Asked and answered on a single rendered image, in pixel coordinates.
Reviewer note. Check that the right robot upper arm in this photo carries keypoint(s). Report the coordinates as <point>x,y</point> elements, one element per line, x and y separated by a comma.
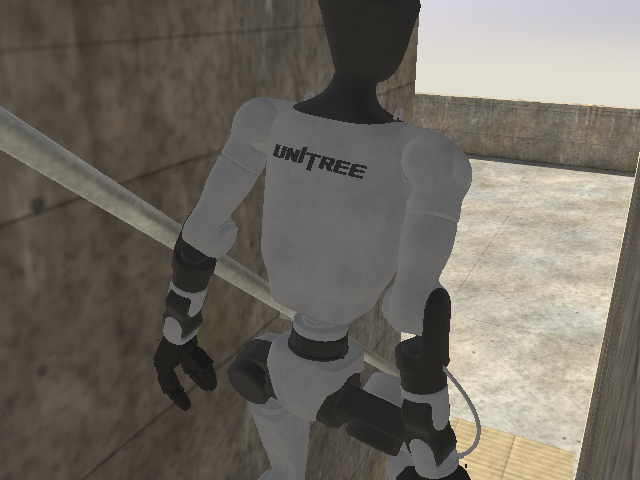
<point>441,175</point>

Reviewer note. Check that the left robot upper arm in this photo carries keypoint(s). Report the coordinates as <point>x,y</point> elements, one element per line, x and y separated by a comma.
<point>209,228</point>

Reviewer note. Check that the humanoid robot torso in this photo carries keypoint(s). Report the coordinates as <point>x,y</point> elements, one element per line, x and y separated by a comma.
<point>334,206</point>

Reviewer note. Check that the humanoid robot head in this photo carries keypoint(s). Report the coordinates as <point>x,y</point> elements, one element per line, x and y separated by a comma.
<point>368,40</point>

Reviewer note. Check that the robot left hand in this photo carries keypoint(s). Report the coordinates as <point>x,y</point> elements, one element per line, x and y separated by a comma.
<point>194,361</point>

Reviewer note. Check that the robot right forearm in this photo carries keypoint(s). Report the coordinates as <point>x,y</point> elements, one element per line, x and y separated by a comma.
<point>425,407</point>

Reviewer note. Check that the robot left forearm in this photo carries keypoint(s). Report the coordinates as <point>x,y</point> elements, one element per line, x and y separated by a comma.
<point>187,291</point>

